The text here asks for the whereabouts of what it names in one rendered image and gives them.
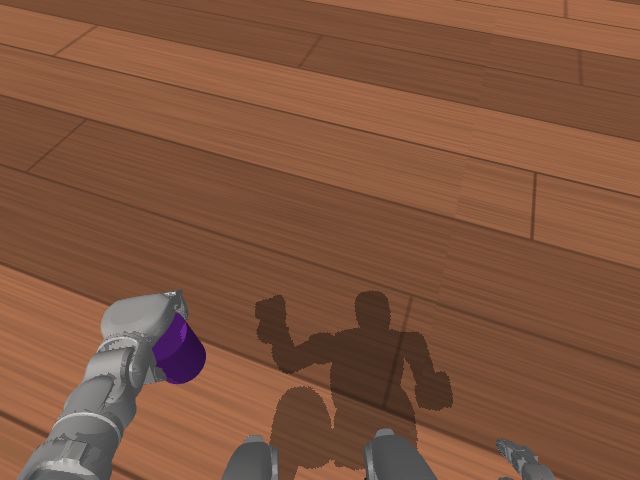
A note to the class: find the left robot arm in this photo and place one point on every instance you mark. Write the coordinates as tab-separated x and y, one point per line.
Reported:
85	437

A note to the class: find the right robot hand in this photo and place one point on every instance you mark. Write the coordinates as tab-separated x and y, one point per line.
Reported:
523	460

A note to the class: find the can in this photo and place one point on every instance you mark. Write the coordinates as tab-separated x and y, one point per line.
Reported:
179	352

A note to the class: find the left robot hand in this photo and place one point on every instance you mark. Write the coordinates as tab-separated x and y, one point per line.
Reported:
148	316

